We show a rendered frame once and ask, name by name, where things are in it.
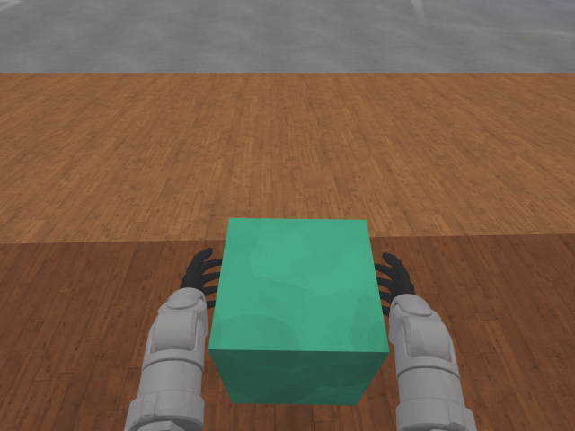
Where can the left robot forearm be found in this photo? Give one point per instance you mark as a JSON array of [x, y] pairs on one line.
[[168, 397]]

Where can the carton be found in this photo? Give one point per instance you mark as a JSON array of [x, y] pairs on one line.
[[298, 317]]

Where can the robot left hand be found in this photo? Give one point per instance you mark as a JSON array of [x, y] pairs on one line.
[[194, 277]]

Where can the robot right hand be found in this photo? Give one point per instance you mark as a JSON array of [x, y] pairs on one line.
[[401, 283]]

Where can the right robot forearm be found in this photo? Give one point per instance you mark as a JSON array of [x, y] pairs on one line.
[[430, 393]]

